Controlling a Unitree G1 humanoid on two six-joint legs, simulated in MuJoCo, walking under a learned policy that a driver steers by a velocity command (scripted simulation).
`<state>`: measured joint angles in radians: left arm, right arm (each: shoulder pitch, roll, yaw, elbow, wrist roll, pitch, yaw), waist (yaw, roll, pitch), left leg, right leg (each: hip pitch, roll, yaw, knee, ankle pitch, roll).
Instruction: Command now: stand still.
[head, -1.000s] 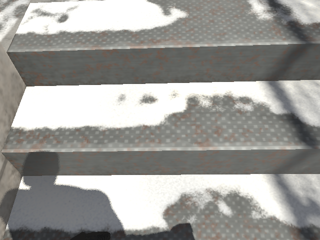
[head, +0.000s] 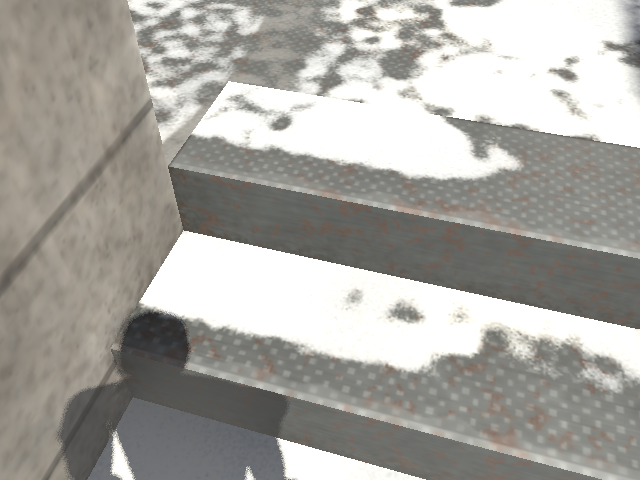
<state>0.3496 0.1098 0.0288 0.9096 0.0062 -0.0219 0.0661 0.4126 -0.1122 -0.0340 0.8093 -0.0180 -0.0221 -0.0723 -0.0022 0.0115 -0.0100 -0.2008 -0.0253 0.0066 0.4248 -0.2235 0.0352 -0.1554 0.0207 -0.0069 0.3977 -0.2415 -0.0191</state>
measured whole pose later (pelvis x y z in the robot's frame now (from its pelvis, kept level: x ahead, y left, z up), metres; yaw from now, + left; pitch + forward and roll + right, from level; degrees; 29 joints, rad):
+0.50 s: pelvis +0.00 -0.01 +0.00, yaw +0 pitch -1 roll +0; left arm 0.37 0.12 0.00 0.99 0.01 -0.02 0.06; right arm 0.43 -0.10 0.00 0.94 -0.01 -0.01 -0.07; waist 0.00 0.01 0.01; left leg -0.17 -0.01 0.00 0.39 -0.21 0.01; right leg -0.13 0.03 -0.01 0.37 -0.23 -0.04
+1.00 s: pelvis +0.07 +0.01 +0.00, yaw +0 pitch +2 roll +1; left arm 0.28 0.16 0.04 0.89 0.03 -0.04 0.00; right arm 0.61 -0.12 -0.03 1.02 -0.04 -0.08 -0.05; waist -0.04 -0.01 -0.07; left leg -0.14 -0.05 0.08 0.40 -0.31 0.08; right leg -0.80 -0.01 -0.03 1.95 -0.37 -0.14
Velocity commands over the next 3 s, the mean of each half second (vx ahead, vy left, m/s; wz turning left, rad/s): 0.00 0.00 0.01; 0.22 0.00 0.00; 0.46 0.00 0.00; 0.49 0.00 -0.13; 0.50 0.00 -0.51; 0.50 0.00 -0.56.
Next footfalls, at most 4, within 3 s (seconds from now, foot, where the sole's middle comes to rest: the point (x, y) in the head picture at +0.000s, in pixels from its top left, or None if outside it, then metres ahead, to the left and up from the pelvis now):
1.24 right None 0.34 -0.10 -0.61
1.72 left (301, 331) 0.67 0.07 -0.43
2.28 right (425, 158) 0.95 -0.17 -0.26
2.90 left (393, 60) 1.30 -0.14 -0.26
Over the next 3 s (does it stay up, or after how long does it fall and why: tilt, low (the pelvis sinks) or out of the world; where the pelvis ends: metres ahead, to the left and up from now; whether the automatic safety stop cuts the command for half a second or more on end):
stays up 1.16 -0.16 0.50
